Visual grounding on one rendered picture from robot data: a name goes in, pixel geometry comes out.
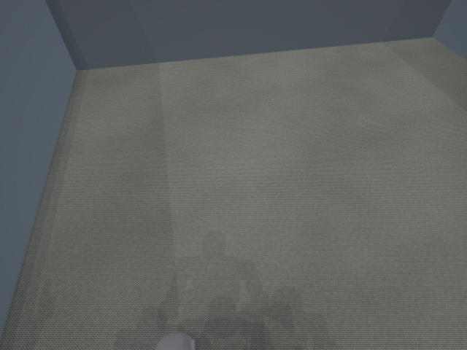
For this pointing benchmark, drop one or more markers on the robot left thigh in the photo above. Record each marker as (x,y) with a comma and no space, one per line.
(176,341)

